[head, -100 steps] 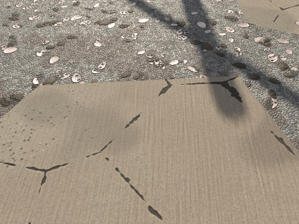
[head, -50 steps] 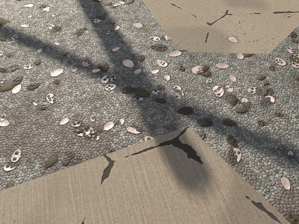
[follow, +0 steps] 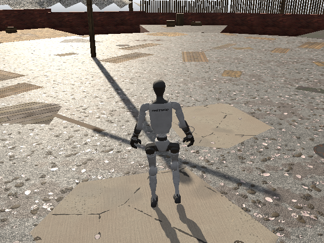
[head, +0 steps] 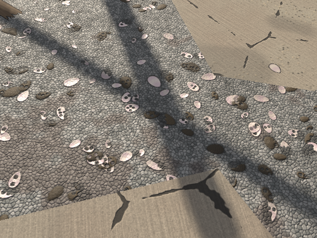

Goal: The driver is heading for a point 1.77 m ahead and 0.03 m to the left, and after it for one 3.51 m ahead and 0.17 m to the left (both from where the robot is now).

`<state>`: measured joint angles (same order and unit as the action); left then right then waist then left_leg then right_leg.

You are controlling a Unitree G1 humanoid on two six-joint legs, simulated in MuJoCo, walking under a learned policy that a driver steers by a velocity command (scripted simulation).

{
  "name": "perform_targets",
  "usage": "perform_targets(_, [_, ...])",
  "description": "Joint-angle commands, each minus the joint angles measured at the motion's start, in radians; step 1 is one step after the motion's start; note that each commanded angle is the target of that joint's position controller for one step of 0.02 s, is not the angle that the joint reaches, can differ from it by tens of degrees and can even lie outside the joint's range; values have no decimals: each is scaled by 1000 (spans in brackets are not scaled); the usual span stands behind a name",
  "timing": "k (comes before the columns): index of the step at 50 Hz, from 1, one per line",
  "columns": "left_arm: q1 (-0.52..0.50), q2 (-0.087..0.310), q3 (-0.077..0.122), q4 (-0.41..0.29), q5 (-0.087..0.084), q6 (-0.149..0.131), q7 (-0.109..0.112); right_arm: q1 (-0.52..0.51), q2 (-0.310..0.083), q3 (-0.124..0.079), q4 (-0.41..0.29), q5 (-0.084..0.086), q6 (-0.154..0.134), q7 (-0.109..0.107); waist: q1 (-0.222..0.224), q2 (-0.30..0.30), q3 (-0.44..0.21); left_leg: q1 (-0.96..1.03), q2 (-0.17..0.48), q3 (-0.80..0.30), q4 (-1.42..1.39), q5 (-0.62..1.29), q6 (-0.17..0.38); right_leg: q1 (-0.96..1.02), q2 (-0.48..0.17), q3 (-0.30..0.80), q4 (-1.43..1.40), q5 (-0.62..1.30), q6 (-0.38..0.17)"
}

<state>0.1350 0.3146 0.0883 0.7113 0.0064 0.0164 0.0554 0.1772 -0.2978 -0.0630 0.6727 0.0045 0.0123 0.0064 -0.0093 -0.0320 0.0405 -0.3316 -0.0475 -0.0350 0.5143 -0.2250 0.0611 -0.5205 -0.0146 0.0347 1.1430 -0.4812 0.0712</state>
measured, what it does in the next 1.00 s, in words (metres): steps on the spot: right foot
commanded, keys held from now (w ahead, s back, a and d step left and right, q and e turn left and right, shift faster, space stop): q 0.10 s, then no key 0.56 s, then w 0.34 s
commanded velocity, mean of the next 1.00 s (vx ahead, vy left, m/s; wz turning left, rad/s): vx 0.08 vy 0.00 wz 0.19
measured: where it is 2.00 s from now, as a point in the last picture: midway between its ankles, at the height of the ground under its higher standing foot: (116, 199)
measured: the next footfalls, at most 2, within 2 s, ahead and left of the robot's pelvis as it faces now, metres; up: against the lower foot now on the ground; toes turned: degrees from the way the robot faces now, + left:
right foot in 0.32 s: +0.07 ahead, -0.14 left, +0.00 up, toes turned +11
left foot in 1.18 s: +0.21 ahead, +0.16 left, +0.00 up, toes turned +9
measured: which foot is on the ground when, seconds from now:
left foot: down 0.00-0.98, up 1.00-1.00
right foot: up 0.00-0.30, down 0.32-1.00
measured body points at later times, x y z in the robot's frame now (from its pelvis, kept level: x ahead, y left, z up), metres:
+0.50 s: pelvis +0.01 -0.03 +0.00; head +0.02 -0.04 +0.45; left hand +0.11 +0.25 -0.10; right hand +0.20 -0.27 -0.11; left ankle -0.01 +0.10 -0.74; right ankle +0.03 -0.15 -0.74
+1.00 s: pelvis +0.07 -0.02 -0.02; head +0.07 -0.01 +0.43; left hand +0.11 +0.26 -0.13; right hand +0.21 -0.25 -0.13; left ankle +0.00 +0.09 -0.73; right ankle +0.03 -0.15 -0.74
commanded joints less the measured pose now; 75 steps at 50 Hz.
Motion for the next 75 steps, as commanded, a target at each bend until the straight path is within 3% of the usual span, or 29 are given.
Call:
perform_targets(1, [14, 79, 24, -64, -3, -16, 2, -23, -169, -46, -76, 3, -3, -24, 18, 142, -152, 198, 237, -286, -159, 427, 175, -77, 2, 46, -37, 90, 9])
perform_targets(11, [-10, 67, 11, -72, -12, -35, -30, -32, -164, -43, -89, -6, 20, -25, -24, 189, -124, 107, 220, -388, -156, 136, 169, 120, 18, 32, -420, 117, 2])
perform_targets(14, [38, 48, 7, -62, -10, -50, -45, -59, -140, -28, -87, 3, 26, -22, 15, 178, -120, 90, 189, -394, -109, 160, 132, 253, 23, 7, -661, 240, -35])
perform_targets(15, [48, 52, 6, -60, 1, -55, -48, -39, -120, -20, -79, 5, 23, -23, 22, 155, -118, 59, 159, -378, -92, 124, 92, 331, -1, 25, -757, 347, -55])
perform_targets(16, [59, 105, 13, -72, 21, -58, -45, -5, -89, -9, -77, -9, 16, -23, 2, 55, -133, 3, 104, -316, -9, 10, 31, 406, -129, 138, -785, 465, -98])
perform_targets(17, [17, 158, 18, -77, 33, -53, -42, 56, -71, -8, -73, -14, 6, -18, -72, -129, -115, -65, -25, -162, 86, -182, -27, 398, -246, 267, -789, 604, -201])
perform_targets(18, [-1, 102, 4, -76, 37, -54, -44, 16, -103, -15, -80, -22, -1, -21, -44, -185, -114, -25, -5, -112, 130, -250, -67, 304, -308, 344, -830, 527, -290])
perform_targets(19, [-38, 70, -7, -86, 30, -57, -45, -8, -131, -26, -75, -18, 0, -23, -36, -159, -95, 6, 18, -100, 159, -223, -85, 287, -276, 316, -834, 461, -283])
perform_targets(22, [-42, 76, -12, -75, 5, -60, -41, -22, -71, -15, -62, -24, 15, -19, -30, -143, -83, 75, 43, -78, 31, -56, -100, 290, -180, 205, -790, 413, -196])
perform_targets(25, [21, 54, -24, -65, 17, -62, -50, -17, -74, -9, -60, -20, 17, -12, -6, -78, -87, 163, 72, -102, -36, 156, -77, 262, -98, 132, -737, 327, -124])
perform_targets(26, [52, 60, -23, -71, 15, -62, -54, -12, -107, -20, -40, -15, 16, -11, 30, 9, -75, 124, 62, -109, -9, 109, -49, 264, -60, 85, -740, 277, -104])
perform_targets(27, [31, 75, -22, -69, 15, -61, -53, -9, -81, -17, -46, -12, 12, -8, 4, -4, -69, 97, 61, -113, -24, 84, -35, 284, -54, 70, -711, 263, -92])
perform_targets(33, [29, 35, -32, -77, 9, -49, -50, -2, -61, -7, -23, -19, -6, -14, 20, 73, -61, 64, 76, -139, -59, 67, -40, 307, -33, 37, -663, 301, -92])
perform_targets(37, [46, 41, -29, -71, -4, -44, -43, 43, -76, -11, -15, -9, -7, -25, 9, 63, 10, -16, 47, -126, -69, -429, 1, 220, 1, 28, -662, -128, -127])
perform_targets(45, [115, 31, -28, -76, -25, -125, -63, 66, -37, 1, -53, 16, -89, -5, 19, 26, 40, -45, 65, -151, -4, -355, 59, 230, -34, 126, -662, -108, -211])
perform_targets(47, [179, 67, -18, -70, -29, -132, -70, 53, -23, 5, -80, 21, -111, 5, 31, -54, 21, -117, 20, -74, 124, -187, 40, 340, -85, 231, -689, 17, -256])
perform_targets(49, [298, 134, 10, -42, -33, -126, -74, 8, -35, 0, -104, 23, -128, 14, 70, -137, -10, -308, 9, 11, 318, -32, -3, 545, -232, 436, -728, 284, -348])
perform_targets(51, [404, 142, 17, -8, -33, -113, -75, -104, -29, 6, -150, 30, -126, 17, 131, -151, 32, -592, 39, -5, 494, -452, -7, 709, -365, 591, -785, 466, -417])
perform_targets(53, [391, 137, 13, -3, -31, -87, -60, -156, -16, 20, -174, 39, -121, 24, 130, -76, 38, -646, 110, -16, 448, -441, -2, 724, -362, 513, -801, 432, -355])
perform_targets(55, [233, 163, 11, -40, -33, -57, -44, -84, -15, 25, -145, 34, -122, 46, 54, -90, 17, -309, 100, 28, 212, -192, -5, 482, -263, 314, -860, 397, -267])
perform_targets(56, [153, 176, 11, -58, -36, -49, -44, 17, -11, 20, -99, 26, -120, 53, -12, -107, -12, -26, 43, 83, 123, 14, -15, 305, -193, 202, -862, 413, -233])
perform_targets(58, [131, 128, -7, -66, -27, -63, -47, 243, -93, -31, -13, 12, -97, 42, -131, -55, -108, 369, -33, 141, 100, 151, -27, 132, -99, 60, -666, 540, -175])
perform_targets(59, [129, 69, -24, -75, -12, -77, -48, 367, -122, -46, 6, 4, -88, 27, -191, 49, -167, 514, 49, 26, 77, 61, 1, 31, -37, 2, -407, 454, -126])
perform_targets(60, [174, -31, -50, -107, 9, -89, -45, 419, -220, -47, -16, -6, -88, 13, -141, 349, -225, 541, 333, -463, -121, -114, 109, -92, 57, 14, -24, -98, -68])
perform_targets(61, [245, 13, -40, -110, -40, -106, -44, 361, -207, -38, -39, -9, -99, 18, -98, 339, -211, 529, 426, -847, -322, -354, 213, -240, 87, 128, 141, -93, -69])
perform_targets(62, [197, 66, -24, -106, -71, -112, -46, 263, -166, -27, -45, 1, -105, 18, -62, 196, -71, 464, 435, -769, -331, -432, 211, -338, 4, 105, 191, 2, -85])
perform_targets(64, [117, 72, -22, -95, -37, -114, -47, 177, -125, -15, -50, -10, -108, 24, -36, 63, 13, 305, 337, -488, -298, -152, 170, -290, -77, 70, 107, 187, -105])
perform_targets(68, [152, 54, -17, -52, -17, -93, -66, 153, -80, -1, -23, -7, -118, 17, 17, 112, -16, 244, 240, -236, -335, 203, 150, -195, -104, 32, -12, 302, -84])
perform_targets(75, [-131, -4, -45, -121, -15, -111, -86, 244, -110, -3, 58, 5, -98, -12, -62, 93, 31, 261, 200, -72, -382, 352, 110, -186, -61, -39, -452, 593, -54])
Velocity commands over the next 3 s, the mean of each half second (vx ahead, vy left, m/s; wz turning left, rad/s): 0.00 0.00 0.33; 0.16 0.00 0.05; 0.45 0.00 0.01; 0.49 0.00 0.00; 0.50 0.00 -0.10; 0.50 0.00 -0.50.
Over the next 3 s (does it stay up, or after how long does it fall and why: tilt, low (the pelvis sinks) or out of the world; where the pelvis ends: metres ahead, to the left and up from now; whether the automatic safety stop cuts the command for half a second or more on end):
stays up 1.10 0.17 0.01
